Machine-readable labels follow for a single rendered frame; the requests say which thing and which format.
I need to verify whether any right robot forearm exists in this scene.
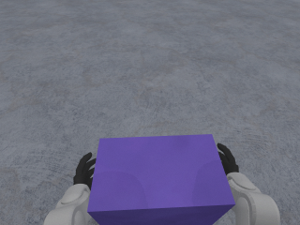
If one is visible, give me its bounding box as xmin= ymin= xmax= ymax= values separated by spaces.
xmin=226 ymin=172 xmax=280 ymax=225

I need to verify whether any robot left hand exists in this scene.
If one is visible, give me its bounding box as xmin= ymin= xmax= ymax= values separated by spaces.
xmin=73 ymin=152 xmax=97 ymax=190

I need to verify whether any carton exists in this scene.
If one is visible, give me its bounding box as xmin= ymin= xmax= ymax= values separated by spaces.
xmin=87 ymin=134 xmax=235 ymax=225

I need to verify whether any robot right hand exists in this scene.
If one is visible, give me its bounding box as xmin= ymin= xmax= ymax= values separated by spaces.
xmin=217 ymin=143 xmax=239 ymax=175

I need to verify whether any left robot forearm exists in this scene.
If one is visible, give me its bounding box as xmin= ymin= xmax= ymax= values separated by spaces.
xmin=43 ymin=184 xmax=91 ymax=225

